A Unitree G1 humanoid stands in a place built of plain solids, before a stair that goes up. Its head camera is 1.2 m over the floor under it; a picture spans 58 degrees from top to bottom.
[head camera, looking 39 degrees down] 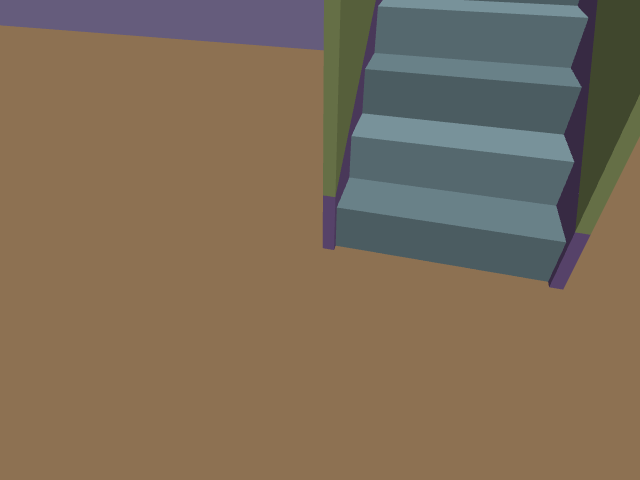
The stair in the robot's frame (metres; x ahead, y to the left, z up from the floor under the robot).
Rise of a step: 0.20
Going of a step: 0.24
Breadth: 0.86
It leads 15 degrees to the right of straight ahead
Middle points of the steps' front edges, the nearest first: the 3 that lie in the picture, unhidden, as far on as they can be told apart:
1.33 -0.48 0.20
1.57 -0.55 0.40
1.80 -0.61 0.60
